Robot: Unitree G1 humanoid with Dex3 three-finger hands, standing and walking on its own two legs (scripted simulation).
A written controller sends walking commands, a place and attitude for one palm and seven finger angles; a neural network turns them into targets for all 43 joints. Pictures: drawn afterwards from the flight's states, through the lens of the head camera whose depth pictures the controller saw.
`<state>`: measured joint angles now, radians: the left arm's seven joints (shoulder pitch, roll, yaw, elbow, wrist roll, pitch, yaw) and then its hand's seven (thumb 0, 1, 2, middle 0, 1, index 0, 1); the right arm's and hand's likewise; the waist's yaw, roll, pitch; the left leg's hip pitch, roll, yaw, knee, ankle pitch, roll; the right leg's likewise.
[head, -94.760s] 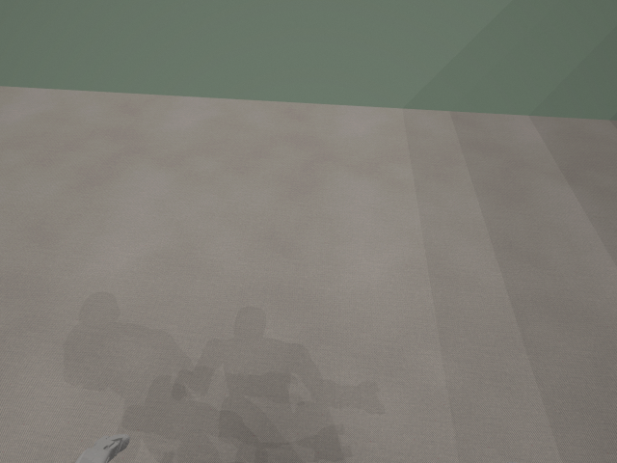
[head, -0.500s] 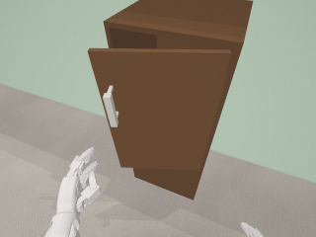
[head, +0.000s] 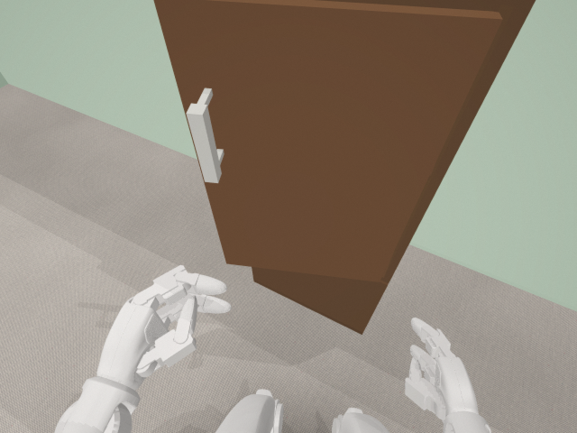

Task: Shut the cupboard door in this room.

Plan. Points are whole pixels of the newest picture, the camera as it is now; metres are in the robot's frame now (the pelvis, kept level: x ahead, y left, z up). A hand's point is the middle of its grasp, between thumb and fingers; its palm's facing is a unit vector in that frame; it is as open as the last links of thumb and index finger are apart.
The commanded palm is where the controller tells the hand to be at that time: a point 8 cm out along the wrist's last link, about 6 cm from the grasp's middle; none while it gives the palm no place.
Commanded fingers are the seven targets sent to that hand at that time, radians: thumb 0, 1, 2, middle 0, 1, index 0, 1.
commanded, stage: raise the hand and make a fist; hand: left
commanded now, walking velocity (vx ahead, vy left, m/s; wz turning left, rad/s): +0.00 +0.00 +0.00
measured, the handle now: (209, 137) +0.48 +0.16 +0.14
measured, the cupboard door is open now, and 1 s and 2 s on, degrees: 20 20 20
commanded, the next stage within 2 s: bring the fist close to the handle in 1.20 s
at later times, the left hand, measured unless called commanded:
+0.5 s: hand (147, 292) +0.24 +0.18 +0.12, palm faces +0.02 -1.00 -0.07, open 3.1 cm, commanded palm +0.22 +0.23 +0.12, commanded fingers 0.00 0.90 0.90 -1.30 -1.50 -1.30 -1.50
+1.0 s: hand (156, 278) +0.26 +0.18 +0.13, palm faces -0.07 -1.00 -0.03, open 3.1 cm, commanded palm +0.23 +0.24 +0.14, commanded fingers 0.00 0.90 0.90 -1.30 -1.50 -1.30 -1.50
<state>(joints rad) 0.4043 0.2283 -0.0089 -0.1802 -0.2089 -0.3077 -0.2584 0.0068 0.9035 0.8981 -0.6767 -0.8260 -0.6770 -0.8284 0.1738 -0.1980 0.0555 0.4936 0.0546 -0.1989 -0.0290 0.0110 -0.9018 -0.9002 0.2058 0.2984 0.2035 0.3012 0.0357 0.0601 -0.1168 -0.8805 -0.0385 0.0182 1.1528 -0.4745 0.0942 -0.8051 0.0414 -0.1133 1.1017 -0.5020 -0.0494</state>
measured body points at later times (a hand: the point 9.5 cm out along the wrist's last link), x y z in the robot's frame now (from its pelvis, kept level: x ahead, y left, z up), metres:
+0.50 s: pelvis +0.04 +0.00 +0.03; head +0.07 +0.00 +0.48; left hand +0.24 +0.24 +0.13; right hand +0.23 -0.24 -0.02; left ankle +0.05 +0.06 -0.65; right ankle +0.03 -0.10 -0.65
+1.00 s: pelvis +0.03 +0.00 +0.05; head +0.04 -0.01 +0.50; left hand +0.26 +0.23 +0.13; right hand +0.20 -0.24 -0.02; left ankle +0.05 +0.06 -0.65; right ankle +0.03 -0.10 -0.65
